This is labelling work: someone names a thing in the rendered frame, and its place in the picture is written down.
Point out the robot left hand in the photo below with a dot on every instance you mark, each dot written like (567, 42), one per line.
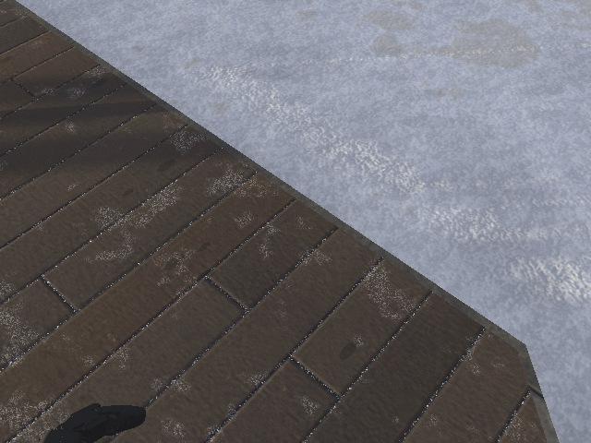
(94, 422)

